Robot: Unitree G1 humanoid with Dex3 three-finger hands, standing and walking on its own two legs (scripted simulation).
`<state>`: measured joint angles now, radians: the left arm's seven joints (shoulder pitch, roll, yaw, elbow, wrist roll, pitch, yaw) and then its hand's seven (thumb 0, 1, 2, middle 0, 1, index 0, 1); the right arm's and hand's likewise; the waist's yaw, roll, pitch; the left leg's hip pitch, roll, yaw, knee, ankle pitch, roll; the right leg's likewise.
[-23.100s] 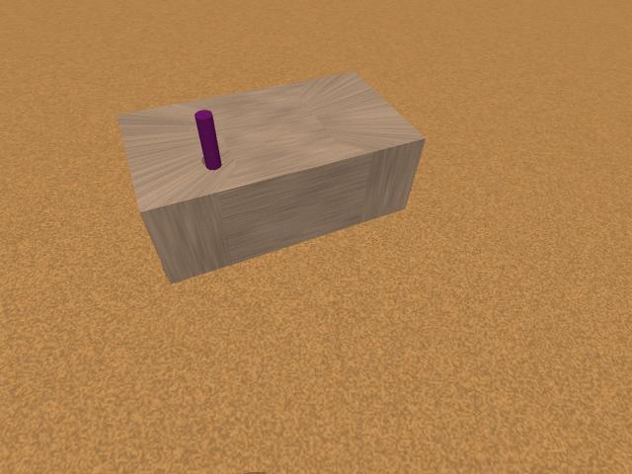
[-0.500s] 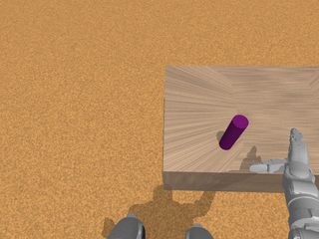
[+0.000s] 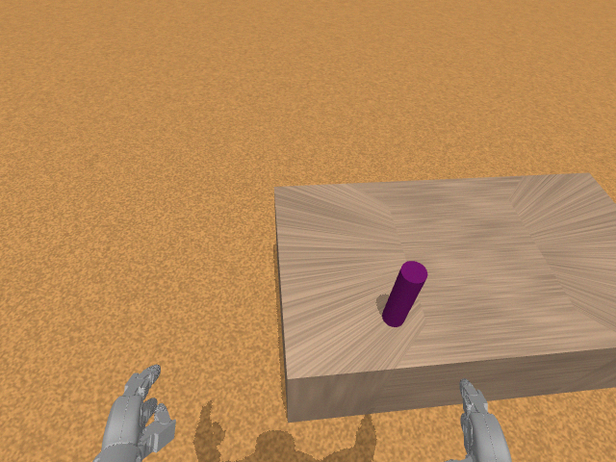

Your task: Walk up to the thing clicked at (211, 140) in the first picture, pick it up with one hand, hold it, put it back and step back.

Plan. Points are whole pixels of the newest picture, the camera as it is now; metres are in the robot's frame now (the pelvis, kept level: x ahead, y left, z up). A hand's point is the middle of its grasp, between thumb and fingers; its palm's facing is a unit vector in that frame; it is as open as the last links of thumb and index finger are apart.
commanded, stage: home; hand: right
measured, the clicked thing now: (402, 296) +0.49 -0.23 -0.25
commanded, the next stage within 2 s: stand in 1.88 s
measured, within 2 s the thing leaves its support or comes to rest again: neither
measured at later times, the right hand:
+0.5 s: hand out of the picture +0.13 -0.21 -0.10, palm faces -0.04 +0.94 -0.34, open 17.4 cm
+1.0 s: hand out of the picture +0.04 -0.25 -0.11, palm faces +0.01 +0.92 -0.39, open 17.4 cm
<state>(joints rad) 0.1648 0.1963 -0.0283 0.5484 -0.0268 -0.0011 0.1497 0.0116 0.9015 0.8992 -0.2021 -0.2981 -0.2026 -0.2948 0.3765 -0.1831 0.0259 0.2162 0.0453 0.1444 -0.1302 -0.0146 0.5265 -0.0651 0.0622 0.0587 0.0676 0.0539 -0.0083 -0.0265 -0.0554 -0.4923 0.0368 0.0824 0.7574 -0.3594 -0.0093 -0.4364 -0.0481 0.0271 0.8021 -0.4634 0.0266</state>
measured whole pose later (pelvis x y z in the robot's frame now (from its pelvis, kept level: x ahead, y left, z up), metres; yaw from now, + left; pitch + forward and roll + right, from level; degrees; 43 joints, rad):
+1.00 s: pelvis -0.01 +0.01 +0.04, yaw -1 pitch -3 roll +0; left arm 0.20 0.33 0.00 1.05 0.04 0.03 0.01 0.01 0.90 0.90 -0.20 -0.30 -0.20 -0.30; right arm 0.19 -0.31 0.01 1.09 -0.02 0.00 -0.02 -0.01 0.54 -0.05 0.06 0.05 0.06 0.05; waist -0.01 -0.05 0.02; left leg -0.15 0.05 0.09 0.40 -0.19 -0.01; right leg -0.07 -0.02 0.03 0.36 -0.23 0.03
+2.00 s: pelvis +0.00 +0.02 +0.04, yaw -1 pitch -2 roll +0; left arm 0.14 0.34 0.00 1.12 0.02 0.01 0.00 0.01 0.90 0.90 -0.20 -0.30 -0.20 -0.30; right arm 0.11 -0.33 0.00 1.15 -0.01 -0.01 0.00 -0.01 0.53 -0.06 0.06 0.06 0.07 0.05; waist -0.01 -0.04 0.04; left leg -0.14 0.03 0.10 0.35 -0.17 0.01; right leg -0.06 -0.04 0.03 0.31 -0.21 0.05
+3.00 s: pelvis +0.00 +0.01 +0.04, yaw +0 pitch -2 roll +0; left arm 0.13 0.35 0.00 1.12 0.02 0.00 -0.01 0.01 0.91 0.90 -0.20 -0.30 -0.20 -0.30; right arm 0.11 -0.34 -0.01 1.14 -0.01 -0.01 0.00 0.00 -0.90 -0.90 0.20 0.30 0.21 0.30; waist -0.01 -0.03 0.04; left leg -0.14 0.03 0.09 0.33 -0.16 0.00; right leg -0.05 -0.04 0.02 0.30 -0.21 0.04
